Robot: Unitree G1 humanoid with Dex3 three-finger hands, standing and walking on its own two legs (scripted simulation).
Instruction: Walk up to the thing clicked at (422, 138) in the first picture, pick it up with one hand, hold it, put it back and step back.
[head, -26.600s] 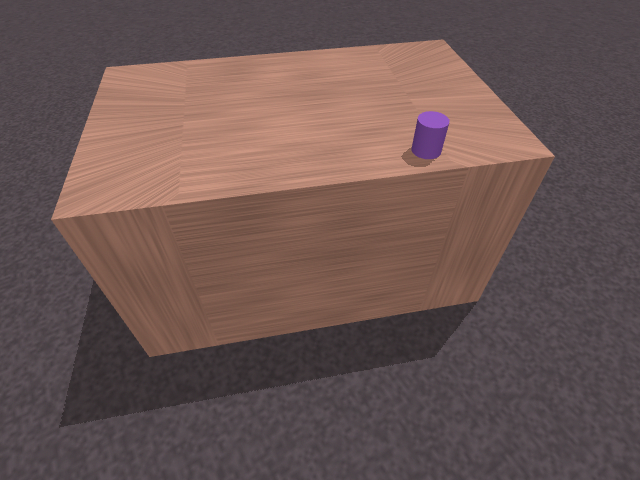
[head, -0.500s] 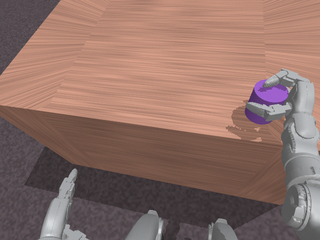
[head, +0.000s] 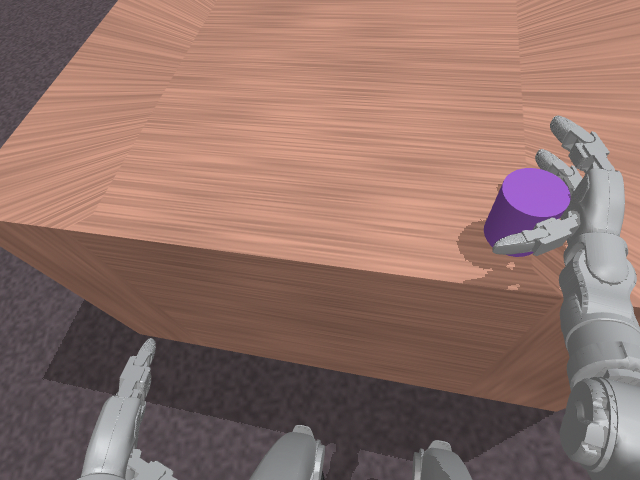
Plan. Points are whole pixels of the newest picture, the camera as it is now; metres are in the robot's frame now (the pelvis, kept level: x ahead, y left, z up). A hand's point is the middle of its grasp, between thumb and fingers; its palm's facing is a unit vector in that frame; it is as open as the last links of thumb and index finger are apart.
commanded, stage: withdraw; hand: right
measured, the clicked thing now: (523, 214) +0.47 -0.17 +0.01
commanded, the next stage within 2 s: rise in 0.28 s
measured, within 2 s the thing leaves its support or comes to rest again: neither
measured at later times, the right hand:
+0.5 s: hand (619, 120) +0.49 -0.22 +0.14, palm faces +0.10 +0.99 -0.12, open 17.6 cm
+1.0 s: hand out of the picture +0.36 -0.27 +0.11, palm faces +0.26 +0.93 -0.27, open 17.7 cm
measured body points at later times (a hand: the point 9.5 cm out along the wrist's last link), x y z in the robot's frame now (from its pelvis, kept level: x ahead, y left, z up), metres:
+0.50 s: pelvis +0.02 +0.00 +0.04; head +0.09 -0.01 +0.49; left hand +0.17 +0.25 +0.01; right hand +0.48 -0.28 +0.15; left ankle +0.02 +0.14 -0.65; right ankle +0.03 -0.12 -0.65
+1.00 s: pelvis +0.06 -0.01 +0.07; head +0.07 -0.01 +0.52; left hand +0.22 +0.26 +0.03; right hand +0.34 -0.32 +0.13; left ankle +0.02 +0.14 -0.65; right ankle +0.03 -0.12 -0.65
